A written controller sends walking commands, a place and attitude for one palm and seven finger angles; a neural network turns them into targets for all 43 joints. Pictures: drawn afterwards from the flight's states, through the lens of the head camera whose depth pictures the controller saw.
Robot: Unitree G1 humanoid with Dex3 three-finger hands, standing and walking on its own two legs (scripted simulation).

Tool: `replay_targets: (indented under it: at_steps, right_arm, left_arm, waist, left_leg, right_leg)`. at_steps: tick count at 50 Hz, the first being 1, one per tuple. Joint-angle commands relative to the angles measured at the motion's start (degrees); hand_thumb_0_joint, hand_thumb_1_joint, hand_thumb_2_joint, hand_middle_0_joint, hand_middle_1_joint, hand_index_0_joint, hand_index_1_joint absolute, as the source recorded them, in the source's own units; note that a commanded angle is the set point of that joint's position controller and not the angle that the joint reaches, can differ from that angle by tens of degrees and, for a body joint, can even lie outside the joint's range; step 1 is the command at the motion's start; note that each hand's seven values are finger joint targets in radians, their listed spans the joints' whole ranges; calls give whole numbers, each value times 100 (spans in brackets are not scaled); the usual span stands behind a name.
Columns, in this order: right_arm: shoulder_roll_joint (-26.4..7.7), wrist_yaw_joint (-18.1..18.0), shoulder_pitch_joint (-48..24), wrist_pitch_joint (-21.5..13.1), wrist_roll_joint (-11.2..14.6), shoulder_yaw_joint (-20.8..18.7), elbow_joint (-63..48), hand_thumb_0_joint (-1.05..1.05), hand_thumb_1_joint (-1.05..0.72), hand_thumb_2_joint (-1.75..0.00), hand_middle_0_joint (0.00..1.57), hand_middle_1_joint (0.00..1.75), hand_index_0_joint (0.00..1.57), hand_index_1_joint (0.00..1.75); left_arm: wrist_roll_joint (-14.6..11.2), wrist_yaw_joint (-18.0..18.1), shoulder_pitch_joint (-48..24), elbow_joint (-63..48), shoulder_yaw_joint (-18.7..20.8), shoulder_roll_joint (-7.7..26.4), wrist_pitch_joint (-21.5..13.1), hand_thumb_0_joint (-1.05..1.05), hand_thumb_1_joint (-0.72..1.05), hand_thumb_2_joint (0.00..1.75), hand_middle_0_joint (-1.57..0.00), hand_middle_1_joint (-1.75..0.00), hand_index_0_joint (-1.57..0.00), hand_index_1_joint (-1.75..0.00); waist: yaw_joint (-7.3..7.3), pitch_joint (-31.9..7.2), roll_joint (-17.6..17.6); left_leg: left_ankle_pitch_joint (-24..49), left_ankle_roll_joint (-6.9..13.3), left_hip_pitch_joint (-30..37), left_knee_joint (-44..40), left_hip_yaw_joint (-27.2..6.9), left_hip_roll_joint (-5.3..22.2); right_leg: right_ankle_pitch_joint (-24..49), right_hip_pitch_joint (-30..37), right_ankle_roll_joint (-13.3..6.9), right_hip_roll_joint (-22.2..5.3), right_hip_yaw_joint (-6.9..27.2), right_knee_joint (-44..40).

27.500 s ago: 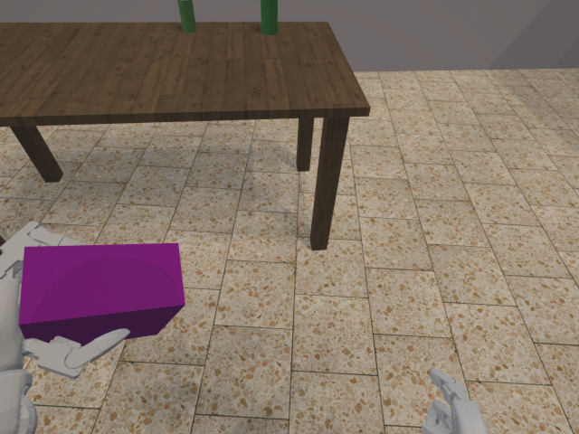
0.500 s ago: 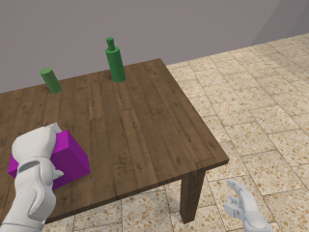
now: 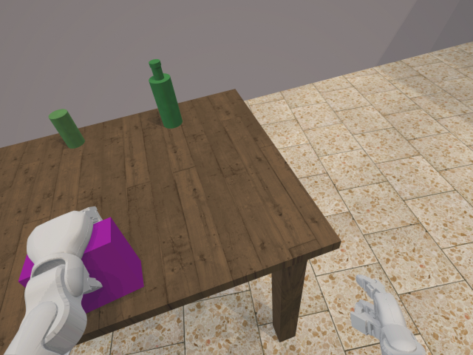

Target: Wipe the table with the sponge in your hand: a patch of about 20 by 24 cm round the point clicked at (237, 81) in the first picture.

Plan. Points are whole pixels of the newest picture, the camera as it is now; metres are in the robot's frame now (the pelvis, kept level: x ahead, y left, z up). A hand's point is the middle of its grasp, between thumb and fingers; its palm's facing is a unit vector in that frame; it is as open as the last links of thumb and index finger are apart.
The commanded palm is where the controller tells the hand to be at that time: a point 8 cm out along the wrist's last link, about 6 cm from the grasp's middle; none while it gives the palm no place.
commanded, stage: lower the sponge onto the table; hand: left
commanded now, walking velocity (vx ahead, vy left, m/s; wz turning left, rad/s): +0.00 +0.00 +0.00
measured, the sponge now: (95, 276) +0.22 +0.30 +0.02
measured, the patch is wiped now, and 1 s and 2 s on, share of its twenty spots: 0.00 0.05 0.10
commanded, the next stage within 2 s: wipe forward along the first lane in 1.20 s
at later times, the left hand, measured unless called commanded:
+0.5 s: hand (88, 265) +0.22 +0.29 +0.06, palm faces -0.09 -0.09 -0.99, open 10.5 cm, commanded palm +0.21 +0.29 +0.13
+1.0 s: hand (92, 258) +0.24 +0.29 +0.06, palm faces -0.01 -0.08 -1.00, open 10.5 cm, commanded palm +0.21 +0.29 +0.11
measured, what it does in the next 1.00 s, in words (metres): stands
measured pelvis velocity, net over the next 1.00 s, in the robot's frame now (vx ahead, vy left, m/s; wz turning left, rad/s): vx -0.01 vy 0.01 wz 0.00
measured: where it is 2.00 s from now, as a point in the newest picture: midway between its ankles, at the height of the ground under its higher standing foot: outside the picture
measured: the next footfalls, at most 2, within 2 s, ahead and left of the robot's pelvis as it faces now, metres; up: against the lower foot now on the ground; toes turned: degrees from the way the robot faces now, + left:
none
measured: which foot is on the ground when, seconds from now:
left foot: down 0.00-1.00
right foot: down 0.00-1.00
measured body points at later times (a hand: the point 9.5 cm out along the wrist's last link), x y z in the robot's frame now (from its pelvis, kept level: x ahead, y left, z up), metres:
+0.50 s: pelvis -0.01 +0.01 +0.00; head -0.01 -0.03 +0.45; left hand +0.22 +0.29 +0.11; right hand +0.23 -0.20 -0.09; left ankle +0.02 +0.12 -0.74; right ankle -0.03 -0.09 -0.74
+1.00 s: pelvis -0.01 +0.01 +0.00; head -0.01 -0.02 +0.45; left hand +0.23 +0.29 +0.11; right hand +0.23 -0.19 -0.09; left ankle +0.02 +0.12 -0.74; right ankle -0.03 -0.09 -0.74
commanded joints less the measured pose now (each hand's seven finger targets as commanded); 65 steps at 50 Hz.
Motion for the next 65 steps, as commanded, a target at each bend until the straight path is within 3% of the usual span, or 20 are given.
replay_targets:
  at_steps: [1, 5, 7, 12, 16, 22, 25, 26, 30, 31, 35, 38, 40, 41, 42, 45, 50, 51, 61, 65]
  right_arm:
    - [-341, -212, -1082, -477, -122, -148, -1139, 0, -90, -90, 20, 30, 20, 30]
    - [-382, -324, -953, -616, -169, -237, -897, 0, -90, -90, 20, 30, 20, 30]
    - [-334, -294, -834, -633, -148, -297, -888, 0, -90, -90, 20, 30, 20, 30]
    - [-427, -84, -1152, -511, -23, -281, -870, 0, -90, -90, 20, 30, 20, 30]
    - [-488, -42, -1288, -385, 30, -206, -1009, 0, -90, -90, 20, 30, 20, 30]
    - [-379, -193, -997, -518, -102, -203, -1012, 0, -90, -90, 20, 30, 20, 30]
    - [-352, -260, -944, -633, -179, -259, -971, 0, -90, -90, 20, 30, 20, 30]
    - [-272, -265, -802, -666, -169, -282, -966, 0, -90, -90, 20, 30, 20, 30]
    - [-429, -188, -1034, -576, -70, -311, -765, 0, -90, -90, 20, 30, 20, 30]
    - [-394, -164, -1011, -553, -41, -299, -820, 0, -90, -90, 20, 30, 20, 30]
    - [-444, -119, -1256, -512, -8, -262, -866, 0, -90, -90, 20, 30, 20, 30]
    - [-401, -81, -1039, -549, -53, -288, -940, 0, -90, -90, 20, 30, 20, 30]
    - [-416, -105, -1042, -550, -93, -294, -907, 0, -90, -90, 20, 30, 20, 30]
    - [-347, -108, -942, -575, -91, -287, -964, 0, -90, -90, 20, 30, 20, 30]
    - [-358, -93, -862, -582, -85, -307, -905, 0, -90, -90, 20, 30, 20, 30]
    - [-402, -84, -1018, -521, -54, -299, -859, 0, -90, -90, 20, 30, 20, 30]
    - [-455, -74, -1067, -451, -61, -307, -821, 0, -90, -90, 20, 30, 20, 30]
    - [-399, -56, -994, -461, -58, -300, -886, 0, -90, -90, 20, 30, 20, 30]
    - [-423, -31, -941, -367, -51, -315, -935, 0, -90, -90, 20, 30, 20, 30]
    - [-483, -41, -973, -310, -36, -317, -876, 0, -90, -90, 20, 30, 20, 30]
  left_arm:
    - [441, 202, -1829, -2000, 852, 1737, -869, 0, 10, 130, -120, -160, -120, -160]
    - [641, 746, -1984, -1658, 1555, 2219, -1446, 0, 10, 130, -120, -160, -120, -160]
    - [626, 981, -1837, -1417, 1387, 1839, -1406, 0, 10, 130, -120, -160, -120, -160]
    - [136, 870, -909, -618, 989, 1165, -694, 0, 10, 130, -120, -160, -120, -160]
    - [83, 408, -786, -602, 331, 766, -256, 0, 10, 130, -120, -160, -120, -160]
    - [536, 430, -1844, -1348, 911, 1654, -1107, 0, 10, 130, -120, -160, -120, -160]
    - [654, 815, -1768, -1615, 1169, 1727, -1554, 0, 10, 130, -120, -160, -120, -160]
    - [593, 910, -1528, -1393, 957, 1333, -1579, 0, 10, 130, -120, -160, -120, -160]
    - [383, 1071, -1205, -452, 1091, 1253, -1194, 0, 10, 130, -120, -160, -120, -160]
    - [304, 1032, -1277, -428, 658, 798, -1064, 0, 10, 130, -120, -160, -120, -160]
    - [375, 874, -1365, -459, 463, 843, -757, 0, 10, 130, -120, -160, -120, -160]
    - [457, 771, -1515, -871, 183, 687, -939, 0, 10, 130, -120, -160, -120, -160]
    - [554, 838, -1571, -963, 535, 1084, -1068, 0, 10, 130, -120, -160, -120, -160]
    - [526, 852, -1543, -974, 277, 735, -1130, 0, 10, 130, -120, -160, -120, -160]
    - [509, 899, -1304, -727, 506, 902, -1163, 0, 10, 130, -120, -160, -120, -160]
    - [460, 965, -1340, -475, 505, 774, -1095, 0, 10, 130, -120, -160, -120, -160]
    - [595, 1074, -1429, -361, 626, 971, -908, 0, 10, 130, -120, -160, -120, -160]
    - [585, 1056, -1346, -421, 332, 623, -882, 0, 10, 130, -120, -160, -120, -160]
    - [477, 923, -735, -259, 344, 568, -785, 0, 10, 130, -120, -160, -120, -160]
    - [451, 895, -760, -79, 595, 849, -786, 0, 10, 130, -120, -160, -120, -160]
  waist:
    - [22, -1501, -466]
    - [169, -1256, 37]
    - [174, -1264, 239]
    - [224, -950, -344]
    - [66, -873, -764]
    - [41, -1365, -472]
    - [174, -1460, 126]
    - [127, -1340, 105]
    - [167, -713, -247]
    - [87, -767, -342]
    - [111, -925, -323]
    - [28, -1325, -242]
    - [76, -1313, -218]
    - [40, -1362, -231]
    - [79, -1237, -444]
    - [98, -875, -514]
    - [126, -1001, -374]
    - [101, -1146, -308]
    - [98, -1184, -586]
    - [70, -943, -735]
  left_leg:
    - [1539, 373, 889, 138, -220, -186]
    - [1466, 266, 1024, 41, -314, -193]
    - [1615, 205, 1010, 35, -234, -156]
    - [1428, 151, 544, -131, -193, -120]
    - [1150, 223, 361, -142, -179, -129]
    - [1159, 308, 733, 6, -252, -158]
    - [1295, 264, 994, -18, -365, -148]
    - [1352, 261, 927, 4, -292, -129]
    - [914, 160, 575, -192, -314, -102]
    - [810, 176, 480, -207, -224, -74]
    - [785, 166, 499, -281, -317, -111]
    - [1100, 234, 677, -156, -336, -82]
    - [1075, 230, 712, -161, -398, -76]
    - [1156, 254, 715, -130, -344, -78]
    - [1162, 233, 677, -119, -372, -56]
    - [874, 190, 583, -250, -396, -42]
    - [958, 172, 548, -215, -345, -72]
    - [1076, 194, 529, -171, -282, -77]
    - [1232, 247, 391, 25, -196, -133]
    - [1126, 242, 286, 78, -222, -151]
  right_leg:
    - [2062, 129, -79, -97, 532, -289]
    - [1628, -123, -263, 35, 820, -486]
    - [1673, -144, -258, -11, 679, -440]
    - [1771, 33, -123, -86, 482, -386]
    - [1674, -11, -46, -102, 432, -365]
    - [1393, -124, -98, -52, 479, -353]
    - [1293, -193, -246, 66, 649, -393]
    - [1298, -245, -214, 32, 423, -367]
    - [898, -442, -211, 47, 542, -541]
    - [834, -420, -132, -10, 318, -510]
    - [829, -313, -163, 19, 413, -440]
    - [1139, -198, -135, -3, 250, -335]
    - [1076, -203, -185, 67, 398, -331]
    - [1170, -197, -159, 37, 231, -288]
    - [1176, -262, -150, 41, 277, -307]
    - [907, -448, -181, 85, 385, -417]
    - [987, -339, -203, 69, 426, -377]
    - [1123, -244, -172, 30, 254, -289]
    - [1701, -114, -130, -7, 334, -210]
    - [1744, -249, -132, 12, 537, -255]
